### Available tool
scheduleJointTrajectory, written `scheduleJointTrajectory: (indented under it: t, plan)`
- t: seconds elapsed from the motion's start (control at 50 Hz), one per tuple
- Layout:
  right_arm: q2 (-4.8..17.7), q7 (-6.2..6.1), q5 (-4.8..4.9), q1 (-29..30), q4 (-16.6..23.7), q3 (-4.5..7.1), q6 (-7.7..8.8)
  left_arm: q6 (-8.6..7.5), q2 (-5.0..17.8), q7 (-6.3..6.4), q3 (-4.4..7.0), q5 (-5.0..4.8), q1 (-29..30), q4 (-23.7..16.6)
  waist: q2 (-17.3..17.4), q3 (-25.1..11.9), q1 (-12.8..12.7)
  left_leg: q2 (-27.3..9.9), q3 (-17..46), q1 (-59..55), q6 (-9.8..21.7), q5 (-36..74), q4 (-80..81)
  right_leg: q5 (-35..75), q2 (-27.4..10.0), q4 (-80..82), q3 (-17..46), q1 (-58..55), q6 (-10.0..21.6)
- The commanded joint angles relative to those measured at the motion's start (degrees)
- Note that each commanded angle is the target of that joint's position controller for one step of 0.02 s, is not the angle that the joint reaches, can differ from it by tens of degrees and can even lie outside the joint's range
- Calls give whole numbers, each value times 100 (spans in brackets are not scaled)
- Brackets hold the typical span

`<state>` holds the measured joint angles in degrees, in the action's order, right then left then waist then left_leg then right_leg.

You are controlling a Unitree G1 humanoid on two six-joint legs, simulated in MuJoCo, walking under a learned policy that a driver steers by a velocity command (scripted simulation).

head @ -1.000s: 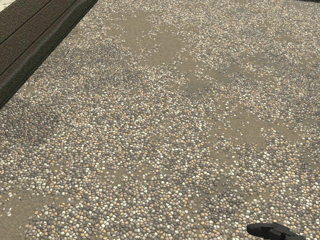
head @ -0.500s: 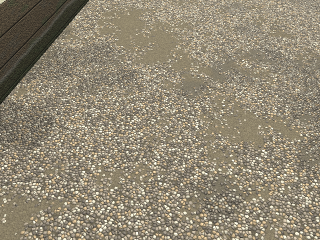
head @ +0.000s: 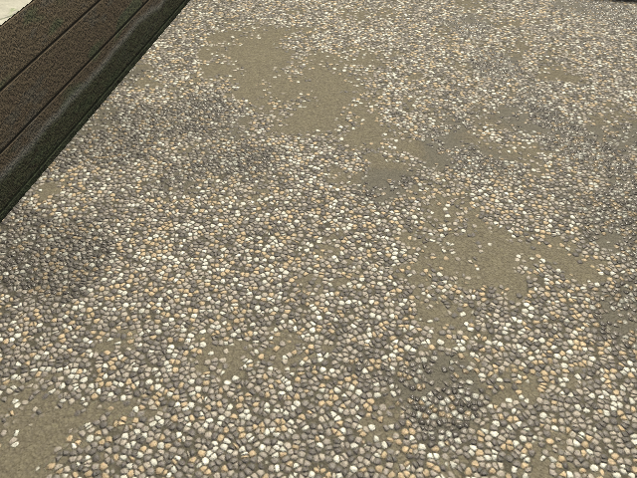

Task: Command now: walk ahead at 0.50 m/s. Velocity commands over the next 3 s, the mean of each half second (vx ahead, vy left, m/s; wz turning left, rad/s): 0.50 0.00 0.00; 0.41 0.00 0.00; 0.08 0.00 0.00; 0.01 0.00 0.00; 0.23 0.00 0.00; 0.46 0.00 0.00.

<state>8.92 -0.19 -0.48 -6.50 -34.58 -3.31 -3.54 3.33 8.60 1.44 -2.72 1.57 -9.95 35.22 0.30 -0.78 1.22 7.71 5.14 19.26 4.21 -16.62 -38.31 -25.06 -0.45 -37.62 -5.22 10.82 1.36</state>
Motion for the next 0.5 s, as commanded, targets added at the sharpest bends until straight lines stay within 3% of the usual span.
scheduleJointTrajectory:
  t: [0.02, 0.22, 0.24, 0.5]
  plan:
    - [482, 27, 13, 619, 559, 120, 149, -119, 292, -50, 55, 30, 532, -635, 152, -80, -38, -624, 843, 186, -2, 247, 1058, 377, -180, 594, 253, 101, 60]
    - [440, 42, -23, 614, 526, 119, 186, -158, 384, -72, 61, 10, 441, -658, -73, -213, -27, -516, 600, -27, -42, 527, 833, 681, -311, 804, 394, -15, 104]
    - [367, 11, -53, 605, 522, 123, 149, -145, 452, -16, 105, -36, 270, -535, -127, -293, -3, -528, 478, 2, 51, 708, 729, 873, -335, 751, 469, -220, 138]
    - [388, -56, -10, 498, 481, 145, 127, -82, 477, 30, 119, -15, 224, -508, -11, -244, -21, -566, 403, 46, 110, 1378, 462, 1314, -301, 523, 379, -232, 169]
